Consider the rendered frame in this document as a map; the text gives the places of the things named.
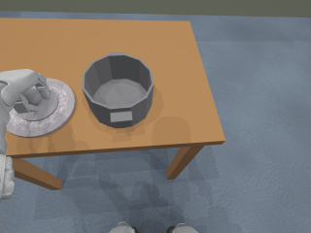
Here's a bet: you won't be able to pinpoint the robot left upper arm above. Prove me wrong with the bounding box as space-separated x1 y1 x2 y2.
0 154 15 233

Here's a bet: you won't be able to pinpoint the left robot hand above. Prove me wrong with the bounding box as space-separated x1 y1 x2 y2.
0 69 51 114

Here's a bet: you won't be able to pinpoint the knob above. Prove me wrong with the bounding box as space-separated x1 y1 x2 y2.
22 88 42 106

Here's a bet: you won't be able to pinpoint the lid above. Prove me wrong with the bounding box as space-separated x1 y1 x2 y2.
6 78 76 138

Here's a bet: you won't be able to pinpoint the robot left forearm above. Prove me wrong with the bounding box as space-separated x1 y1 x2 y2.
0 78 20 155

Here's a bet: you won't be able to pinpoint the pot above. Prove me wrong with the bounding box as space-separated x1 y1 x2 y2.
82 51 155 128

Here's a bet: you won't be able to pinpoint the robot shin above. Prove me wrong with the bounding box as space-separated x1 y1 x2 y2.
117 221 130 227
173 223 186 231

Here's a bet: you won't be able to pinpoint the robot right shin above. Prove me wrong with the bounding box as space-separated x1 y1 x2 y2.
173 223 186 231

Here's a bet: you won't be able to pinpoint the robot left shin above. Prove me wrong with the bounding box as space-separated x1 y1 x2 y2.
117 221 130 227

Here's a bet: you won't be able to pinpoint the table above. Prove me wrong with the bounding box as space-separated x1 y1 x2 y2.
0 17 225 190

